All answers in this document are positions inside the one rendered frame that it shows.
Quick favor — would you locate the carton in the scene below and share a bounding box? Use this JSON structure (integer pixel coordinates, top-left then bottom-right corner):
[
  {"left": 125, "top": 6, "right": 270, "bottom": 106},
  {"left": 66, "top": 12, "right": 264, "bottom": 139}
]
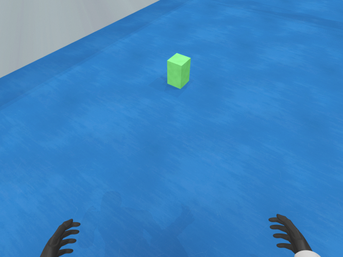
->
[{"left": 167, "top": 53, "right": 191, "bottom": 89}]

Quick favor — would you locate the robot left hand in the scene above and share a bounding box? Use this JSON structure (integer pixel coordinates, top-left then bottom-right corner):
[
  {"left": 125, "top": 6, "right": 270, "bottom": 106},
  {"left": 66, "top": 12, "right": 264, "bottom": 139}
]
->
[{"left": 40, "top": 219, "right": 80, "bottom": 257}]

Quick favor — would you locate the robot right hand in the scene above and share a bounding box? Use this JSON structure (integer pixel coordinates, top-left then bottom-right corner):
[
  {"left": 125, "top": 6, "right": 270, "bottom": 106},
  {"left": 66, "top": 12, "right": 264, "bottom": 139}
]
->
[{"left": 269, "top": 214, "right": 312, "bottom": 254}]

